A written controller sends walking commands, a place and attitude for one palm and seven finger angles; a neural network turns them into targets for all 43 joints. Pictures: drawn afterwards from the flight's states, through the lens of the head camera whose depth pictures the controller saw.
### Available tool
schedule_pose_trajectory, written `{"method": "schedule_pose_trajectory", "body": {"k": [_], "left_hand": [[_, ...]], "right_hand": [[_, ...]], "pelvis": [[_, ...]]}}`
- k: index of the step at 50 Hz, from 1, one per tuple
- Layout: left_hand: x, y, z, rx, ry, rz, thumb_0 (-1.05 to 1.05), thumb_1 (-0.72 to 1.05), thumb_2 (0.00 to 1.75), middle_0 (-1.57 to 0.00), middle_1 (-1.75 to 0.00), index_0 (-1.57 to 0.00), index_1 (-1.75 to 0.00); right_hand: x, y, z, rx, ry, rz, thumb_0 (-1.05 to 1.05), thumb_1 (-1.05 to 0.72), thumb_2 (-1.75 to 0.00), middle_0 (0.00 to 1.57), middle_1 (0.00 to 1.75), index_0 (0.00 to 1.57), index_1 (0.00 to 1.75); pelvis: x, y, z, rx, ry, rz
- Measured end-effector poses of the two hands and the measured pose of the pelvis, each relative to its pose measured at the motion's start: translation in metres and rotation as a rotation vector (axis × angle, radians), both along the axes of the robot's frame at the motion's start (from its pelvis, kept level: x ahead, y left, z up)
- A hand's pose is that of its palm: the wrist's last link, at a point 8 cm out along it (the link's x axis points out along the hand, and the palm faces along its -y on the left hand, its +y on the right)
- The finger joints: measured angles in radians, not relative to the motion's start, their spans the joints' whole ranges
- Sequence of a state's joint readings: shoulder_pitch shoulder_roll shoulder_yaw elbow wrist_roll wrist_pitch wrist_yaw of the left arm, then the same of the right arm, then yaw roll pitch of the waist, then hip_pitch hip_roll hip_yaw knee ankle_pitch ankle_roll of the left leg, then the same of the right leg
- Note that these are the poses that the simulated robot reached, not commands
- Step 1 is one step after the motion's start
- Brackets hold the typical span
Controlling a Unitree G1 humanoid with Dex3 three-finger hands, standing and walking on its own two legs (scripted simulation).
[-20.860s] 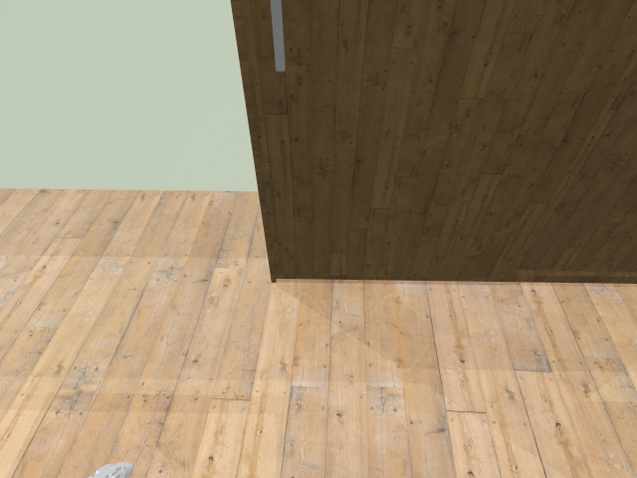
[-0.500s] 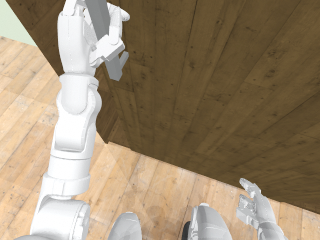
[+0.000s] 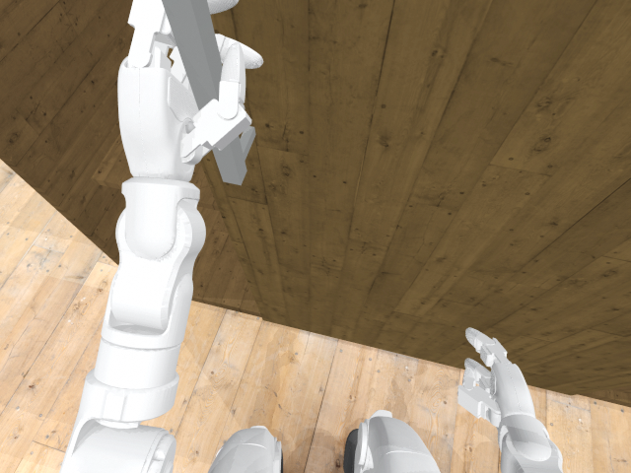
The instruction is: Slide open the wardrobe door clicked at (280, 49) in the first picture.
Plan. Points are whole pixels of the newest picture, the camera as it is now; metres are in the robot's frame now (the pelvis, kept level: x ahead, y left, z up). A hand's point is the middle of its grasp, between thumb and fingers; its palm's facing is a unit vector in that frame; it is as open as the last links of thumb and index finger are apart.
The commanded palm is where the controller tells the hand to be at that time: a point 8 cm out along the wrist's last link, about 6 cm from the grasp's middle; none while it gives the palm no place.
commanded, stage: step sideways, sliding the door along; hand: left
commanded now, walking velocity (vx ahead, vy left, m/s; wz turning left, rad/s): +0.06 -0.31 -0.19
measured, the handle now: (214, 48) +0.41 +0.14 +0.26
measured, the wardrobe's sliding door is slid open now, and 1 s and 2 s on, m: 0.36 0.68 0.68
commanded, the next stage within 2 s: stop walking and hold the door there in 1.12 s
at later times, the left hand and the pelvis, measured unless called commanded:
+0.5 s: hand (545, 171) +0.34 -0.12 +0.24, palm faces -0.10 -0.99 -0.08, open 6.1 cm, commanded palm +0.33 -0.07 +0.22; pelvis -0.05 -0.16 +0.01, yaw -5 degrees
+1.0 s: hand out of the picture +0.33 -0.21 +0.24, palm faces +0.24 -0.97 -0.08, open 6.0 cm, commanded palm +0.30 -0.23 +0.23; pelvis -0.11 -0.35 +0.00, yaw -4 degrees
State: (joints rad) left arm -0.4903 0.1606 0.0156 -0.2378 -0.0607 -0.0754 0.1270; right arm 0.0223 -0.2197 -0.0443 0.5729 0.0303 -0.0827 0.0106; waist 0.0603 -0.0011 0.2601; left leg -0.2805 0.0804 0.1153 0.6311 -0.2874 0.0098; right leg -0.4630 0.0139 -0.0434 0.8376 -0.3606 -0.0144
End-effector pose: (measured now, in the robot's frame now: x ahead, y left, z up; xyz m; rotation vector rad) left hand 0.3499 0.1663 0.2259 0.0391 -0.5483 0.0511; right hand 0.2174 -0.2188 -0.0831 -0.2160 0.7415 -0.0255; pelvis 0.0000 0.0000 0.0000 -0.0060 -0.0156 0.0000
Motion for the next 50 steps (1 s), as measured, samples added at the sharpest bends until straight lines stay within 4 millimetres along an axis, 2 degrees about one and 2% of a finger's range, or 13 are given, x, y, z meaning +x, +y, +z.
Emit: {"method": "schedule_pose_trajectory", "body": {"k": [7, 12, 17, 19, 22, 25, 29, 33, 37, 41, 43, 45, 50], "left_hand": [[-0.005, -0.065, 0.001, -0.012, 0.021, -0.135, 0.0, 0.79, 0.81, -0.45, -1.4, -0.23, -1.3], [-0.009, -0.11, 0.002, 0.01, 0.009, -0.167, -0.01, 0.76, 0.82, -0.46, -1.4, -0.25, -1.34], [-0.015, -0.158, 0.001, 0.051, -0.018, -0.099, -0.05, 0.75, 0.83, -0.5, -1.4, -0.22, -1.35], [-0.019, -0.177, 0.002, 0.057, 0.003, -0.084, -0.04, 0.75, 0.83, -0.49, -1.4, -0.22, -1.35], [-0.024, -0.202, 0.004, 0.061, 0.045, -0.108, -0.03, 0.75, 0.82, -0.48, -1.4, -0.22, -1.36], [-0.025, -0.225, 0.005, 0.06, 0.045, -0.159, -0.02, 0.74, 0.79, -0.47, -1.4, -0.24, -1.37], [-0.025, -0.254, 0.003, 0.058, 0.01, -0.231, -0.04, 0.71, 0.77, -0.46, -1.4, -0.23, -1.36], [-0.029, -0.281, 0.005, 0.077, 0.035, -0.248, -0.02, 0.7, 0.77, -0.45, -1.4, -0.23, -1.34], [-0.034, -0.305, 0.009, 0.095, 0.078, -0.218, 0.0, 0.68, 0.78, -0.46, -1.4, -0.26, -1.36], [-0.039, -0.31, 0.01, 0.078, 0.102, -0.077, 0.01, 0.72, 0.81, -0.46, -1.4, -0.27, -1.38], [-0.042, -0.315, 0.01, 0.056, 0.108, 0.003, 0.01, 0.74, 0.83, -0.46, -1.4, -0.25, -1.38], [-0.045, -0.322, 0.009, 0.019, 0.118, 0.096, 0.01, 0.76, 0.84, -0.46, -1.4, -0.21, -1.39], [-0.049, -0.326, 0.012, 0.031, 0.183, 0.196, -0.02, 0.74, 0.84, -0.46, -1.4, -0.25, -1.39]], "right_hand": [[-0.036, -0.027, 0.008, 0.02, 0.081, 0.015, 0.01, -0.9, -0.9, 0.2, 0.3, 0.2, 0.29], [-0.047, -0.055, 0.003, 0.066, 0.085, -0.011, 0.01, -0.9, -0.9, 0.2, 0.3, 0.2, 0.3], [-0.048, -0.101, -0.02, 0.133, 0.035, -0.032, 0.01, -0.9, -0.9, 0.2, 0.3, 0.2, 0.3], [-0.051, -0.122, -0.024, 0.123, 0.034, -0.067, 0.01, -0.9, -0.9, 0.2, 0.3, 0.2, 0.3], [-0.061, -0.151, -0.021, 0.082, 0.045, -0.119, 0.01, -0.9, -0.9, 0.2, 0.3, 0.2, 0.3], [-0.076, -0.176, -0.011, 0.033, 0.066, -0.155, 0.01, -0.9, -0.9, 0.2, 0.3, 0.2, 0.29], [-0.102, -0.208, -0.004, -0.024, 0.06, -0.219, 0.01, -0.9, -0.9, 0.2, 0.3, 0.2, 0.29], [-0.135, -0.232, 0.0, -0.007, 0.109, -0.214, 0.01, -0.9, -0.9, 0.2, 0.3, 0.2, 0.29], [-0.164, -0.256, -0.007, 0.025, 0.166, -0.21, 0.01, -0.9, -0.9, 0.2, 0.3, 0.2, 0.29], [-0.184, -0.287, -0.021, 0.064, 0.203, -0.19, 0.01, -0.9, -0.9, 0.2, 0.3, 0.2, 0.29], [-0.187, -0.307, -0.033, 0.082, 0.195, -0.168, 0.01, -0.9, -0.9, 0.2, 0.3, 0.2, 0.3], [-0.186, -0.328, -0.044, 0.082, 0.186, -0.153, 0.01, -0.9, -0.9, 0.2, 0.3, 0.2, 0.3], [-0.18, -0.376, -0.04, -0.006, 0.212, -0.141, 0.01, -0.9, -0.9, 0.2, 0.3, 0.2, 0.29]], "pelvis": [[-0.006, -0.033, 0.014, -0.063, -0.003, -0.064], [-0.013, -0.074, 0.014, -0.078, 0.0, -0.094], [-0.024, -0.127, -0.005, -0.042, -0.005, -0.094], [-0.03, -0.135, -0.002, -0.027, 0.003, -0.087], [-0.038, -0.146, 0.006, 0.014, 0.017, -0.079], [-0.046, -0.158, 0.011, 0.032, 0.029, -0.082], [-0.056, -0.176, 0.001, 0.011, 0.016, -0.109], [-0.069, -0.203, 0.01, -0.017, -0.006, -0.144], [-0.082, -0.235, 0.016, -0.056, -0.003, -0.157], [-0.094, -0.283, 0.01, -0.057, -0.003, -0.149], [-0.098, -0.312, -0.003, -0.031, -0.004, -0.137], [-0.104, -0.332, -0.012, -0.031, -0.011, -0.118], [-0.108, -0.353, 0.0, 0.005, -0.008, -0.065]]}}
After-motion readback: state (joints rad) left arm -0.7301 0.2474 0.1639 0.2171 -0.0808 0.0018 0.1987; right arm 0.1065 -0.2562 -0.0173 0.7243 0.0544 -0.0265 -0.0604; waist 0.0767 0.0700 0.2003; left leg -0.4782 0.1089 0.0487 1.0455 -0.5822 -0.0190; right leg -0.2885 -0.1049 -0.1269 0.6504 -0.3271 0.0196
